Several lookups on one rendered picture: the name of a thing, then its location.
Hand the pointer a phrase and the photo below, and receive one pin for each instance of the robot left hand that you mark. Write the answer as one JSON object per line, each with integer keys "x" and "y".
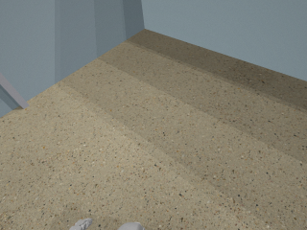
{"x": 82, "y": 224}

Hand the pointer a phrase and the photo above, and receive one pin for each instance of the panel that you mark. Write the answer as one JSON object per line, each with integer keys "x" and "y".
{"x": 10, "y": 89}

